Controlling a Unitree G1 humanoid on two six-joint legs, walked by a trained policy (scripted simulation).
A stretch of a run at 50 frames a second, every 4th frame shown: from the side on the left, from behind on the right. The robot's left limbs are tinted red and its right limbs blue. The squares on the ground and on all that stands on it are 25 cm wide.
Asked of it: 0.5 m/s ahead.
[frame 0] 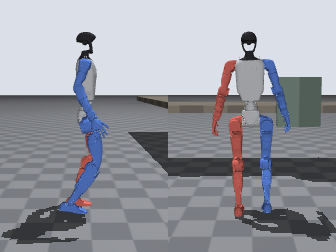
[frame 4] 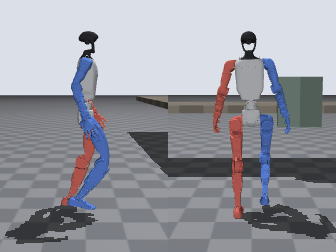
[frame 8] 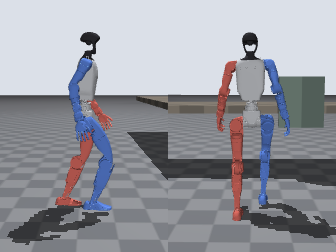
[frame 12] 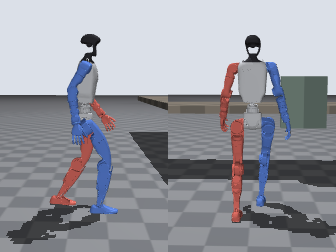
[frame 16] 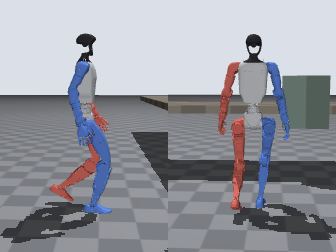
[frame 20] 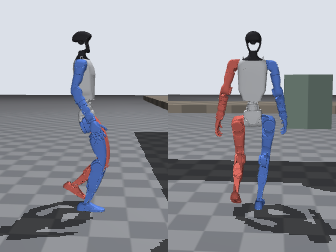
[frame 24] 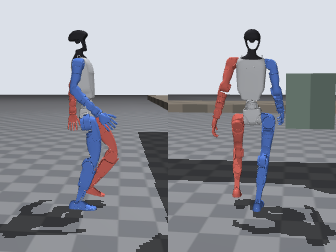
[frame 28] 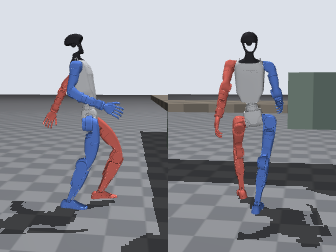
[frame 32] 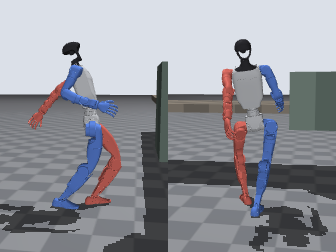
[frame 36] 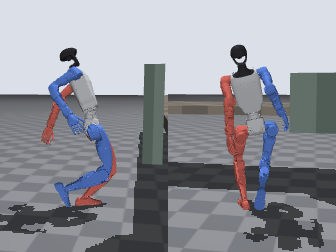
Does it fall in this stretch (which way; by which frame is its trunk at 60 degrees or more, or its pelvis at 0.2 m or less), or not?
no
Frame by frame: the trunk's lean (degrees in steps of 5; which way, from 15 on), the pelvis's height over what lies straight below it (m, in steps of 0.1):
0: 0, 0.8
4: 5, 0.8
8: 5, 0.8
12: 5, 0.8
16: 0, 0.7
20: 5, 0.8
24: 10, 0.8
28: 15 backward, 0.7
32: 20 backward, 0.7
36: 25 backward and to its left, 0.7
